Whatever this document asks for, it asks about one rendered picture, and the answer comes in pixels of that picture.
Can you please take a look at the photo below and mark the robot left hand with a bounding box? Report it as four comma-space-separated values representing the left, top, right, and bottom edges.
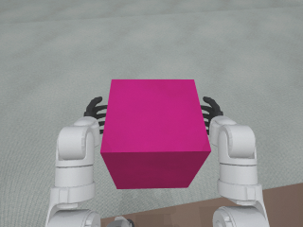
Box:
83, 96, 108, 134

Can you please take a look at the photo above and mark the robot right forearm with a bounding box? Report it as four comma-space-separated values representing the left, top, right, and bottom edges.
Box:
209, 115, 270, 227

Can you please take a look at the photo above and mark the robot left forearm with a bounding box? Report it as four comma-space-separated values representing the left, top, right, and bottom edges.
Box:
45, 116, 100, 227

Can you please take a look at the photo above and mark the robot right hand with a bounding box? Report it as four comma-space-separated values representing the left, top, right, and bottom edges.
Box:
201, 96, 223, 135

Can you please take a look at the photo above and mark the carton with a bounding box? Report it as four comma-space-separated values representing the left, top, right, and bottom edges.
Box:
100, 79, 211, 189

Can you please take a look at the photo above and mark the robot left shin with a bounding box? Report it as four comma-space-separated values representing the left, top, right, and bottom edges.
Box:
115, 216, 128, 221

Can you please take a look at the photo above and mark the right robot upper arm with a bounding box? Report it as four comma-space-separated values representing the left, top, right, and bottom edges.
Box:
212, 205, 269, 227

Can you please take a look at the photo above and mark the left robot upper arm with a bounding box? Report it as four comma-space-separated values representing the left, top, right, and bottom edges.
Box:
47, 209, 101, 227

